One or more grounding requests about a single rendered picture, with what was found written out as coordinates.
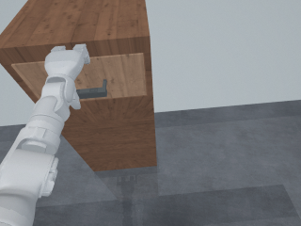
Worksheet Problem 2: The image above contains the robot left hand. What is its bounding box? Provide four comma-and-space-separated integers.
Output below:
44, 43, 90, 110

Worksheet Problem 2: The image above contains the drawer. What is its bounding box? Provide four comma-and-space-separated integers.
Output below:
11, 53, 147, 101

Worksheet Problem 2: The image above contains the cabinet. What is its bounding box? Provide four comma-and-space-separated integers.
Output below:
0, 0, 157, 171

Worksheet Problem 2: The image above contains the left robot forearm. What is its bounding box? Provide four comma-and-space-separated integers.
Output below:
0, 73, 75, 180

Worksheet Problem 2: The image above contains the handle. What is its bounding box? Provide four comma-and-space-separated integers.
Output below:
76, 79, 107, 99

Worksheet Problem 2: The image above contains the robot left upper arm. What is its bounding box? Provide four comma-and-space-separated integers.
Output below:
0, 148, 59, 226

